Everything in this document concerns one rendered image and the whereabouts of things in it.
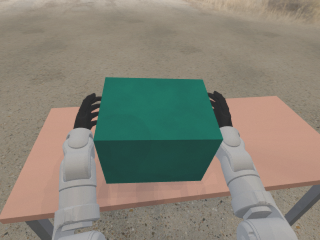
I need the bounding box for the robot right forearm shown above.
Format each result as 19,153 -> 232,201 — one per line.
215,126 -> 298,240

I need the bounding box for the left robot hand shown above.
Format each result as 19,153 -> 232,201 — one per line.
73,93 -> 102,130

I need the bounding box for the robot left upper arm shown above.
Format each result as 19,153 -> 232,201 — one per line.
58,230 -> 106,240

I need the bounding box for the carton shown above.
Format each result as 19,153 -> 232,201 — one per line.
93,77 -> 223,184

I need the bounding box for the table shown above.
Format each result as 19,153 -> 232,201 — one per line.
0,96 -> 320,240

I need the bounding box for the robot right upper arm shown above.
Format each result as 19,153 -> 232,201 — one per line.
236,217 -> 297,240

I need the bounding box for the robot left forearm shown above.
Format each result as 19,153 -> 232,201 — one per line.
52,127 -> 100,240

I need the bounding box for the right robot hand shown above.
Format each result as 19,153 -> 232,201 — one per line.
207,91 -> 233,128

